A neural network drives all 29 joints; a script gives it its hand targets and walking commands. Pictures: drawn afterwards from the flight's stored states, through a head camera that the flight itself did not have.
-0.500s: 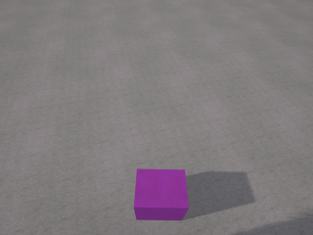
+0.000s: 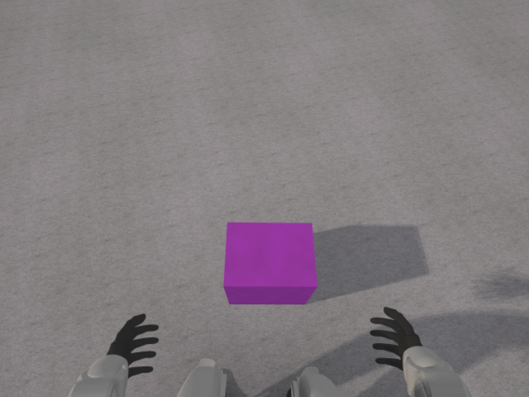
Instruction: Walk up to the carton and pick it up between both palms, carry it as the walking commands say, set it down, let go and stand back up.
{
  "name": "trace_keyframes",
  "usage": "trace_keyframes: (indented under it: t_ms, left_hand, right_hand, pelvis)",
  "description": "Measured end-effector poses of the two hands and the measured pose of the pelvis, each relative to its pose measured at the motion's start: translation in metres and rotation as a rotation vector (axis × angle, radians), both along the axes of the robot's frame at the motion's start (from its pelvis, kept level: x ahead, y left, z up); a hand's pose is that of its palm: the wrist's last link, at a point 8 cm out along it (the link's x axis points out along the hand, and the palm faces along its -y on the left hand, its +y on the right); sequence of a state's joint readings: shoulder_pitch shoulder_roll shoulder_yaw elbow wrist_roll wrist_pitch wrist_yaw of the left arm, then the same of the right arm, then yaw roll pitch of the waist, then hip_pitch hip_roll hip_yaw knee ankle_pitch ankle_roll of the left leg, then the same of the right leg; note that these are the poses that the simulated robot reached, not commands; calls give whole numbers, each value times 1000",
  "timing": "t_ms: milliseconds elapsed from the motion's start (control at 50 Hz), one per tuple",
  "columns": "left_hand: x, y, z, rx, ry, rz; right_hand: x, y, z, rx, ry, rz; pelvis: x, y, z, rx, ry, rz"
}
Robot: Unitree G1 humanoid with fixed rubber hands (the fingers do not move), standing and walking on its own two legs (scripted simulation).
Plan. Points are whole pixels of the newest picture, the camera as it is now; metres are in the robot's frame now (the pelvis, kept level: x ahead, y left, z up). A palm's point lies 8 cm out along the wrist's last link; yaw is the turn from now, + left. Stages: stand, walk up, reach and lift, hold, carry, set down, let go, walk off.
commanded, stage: reach and lift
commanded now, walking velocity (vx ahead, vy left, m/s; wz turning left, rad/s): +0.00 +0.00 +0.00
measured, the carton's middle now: (268, 265) +0.50 -0.02 -0.59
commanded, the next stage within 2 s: none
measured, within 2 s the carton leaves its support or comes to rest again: neither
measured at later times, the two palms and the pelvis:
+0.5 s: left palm (147, 273) +0.34 +0.22 -0.14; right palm (392, 277) +0.34 -0.23 -0.13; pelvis -0.05 +0.01 -0.04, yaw -1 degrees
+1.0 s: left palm (169, 210) +0.48 +0.21 -0.16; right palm (378, 216) +0.47 -0.24 -0.16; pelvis -0.02 +0.01 -0.06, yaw -2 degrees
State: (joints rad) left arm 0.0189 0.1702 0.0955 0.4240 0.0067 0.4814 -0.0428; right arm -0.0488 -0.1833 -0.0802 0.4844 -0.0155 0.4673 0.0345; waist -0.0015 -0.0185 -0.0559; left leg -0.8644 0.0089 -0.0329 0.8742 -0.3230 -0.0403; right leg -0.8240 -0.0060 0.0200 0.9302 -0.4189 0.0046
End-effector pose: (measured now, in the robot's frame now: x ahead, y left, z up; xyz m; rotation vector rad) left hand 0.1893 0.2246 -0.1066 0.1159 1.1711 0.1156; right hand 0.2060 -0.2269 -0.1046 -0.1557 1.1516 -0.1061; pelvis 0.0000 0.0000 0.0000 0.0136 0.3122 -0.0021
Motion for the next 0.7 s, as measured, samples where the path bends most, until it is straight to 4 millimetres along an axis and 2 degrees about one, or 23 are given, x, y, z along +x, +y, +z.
trace_keyframes:
  t_ms: [80, 160, 360, 500, 700]
  left_hand:
    - [13, 3, -5, -2, -25, -3]
    - [37, 3, -7, -4, -63, -1]
    - [106, -5, -18, -8, -135, -6]
    - [149, -7, -31, -1, -204, -7]
    - [214, -7, -37, 9, -333, -12]
  right_hand:
    - [5, -2, -2, 1, -22, -3]
    - [19, -4, -4, 1, -47, -8]
    - [82, -1, -14, 8, -134, -21]
    - [130, -5, -23, 1, -201, -25]
    - [194, -12, -27, 10, -322, -27]
  pelvis:
    - [-16, 0, -9, -1, -29, -2]
    - [-30, 1, -16, -5, -50, -5]
    - [-50, 6, -32, -10, 17, -17]
    - [-50, 9, -40, -13, 135, -18]
    - [-35, 13, -45, -14, 281, -16]
